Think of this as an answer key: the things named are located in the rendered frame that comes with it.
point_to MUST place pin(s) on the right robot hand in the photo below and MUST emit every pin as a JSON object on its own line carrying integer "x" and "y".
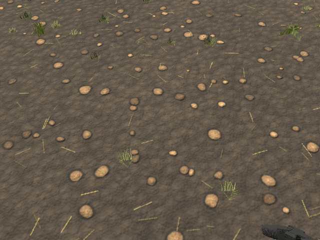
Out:
{"x": 289, "y": 232}

